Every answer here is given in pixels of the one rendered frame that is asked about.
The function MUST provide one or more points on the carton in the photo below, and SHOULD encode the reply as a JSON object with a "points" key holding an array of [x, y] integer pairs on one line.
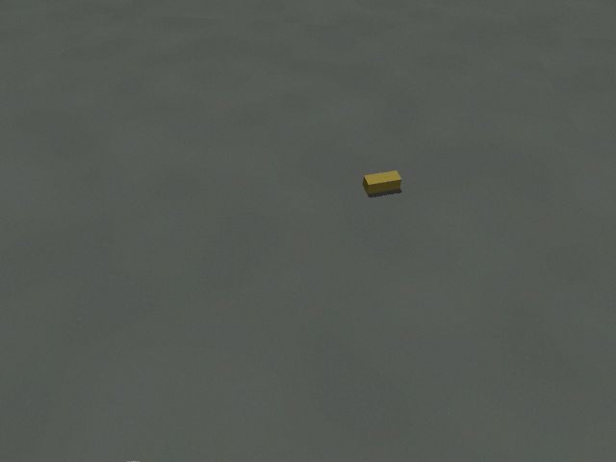
{"points": [[381, 182]]}

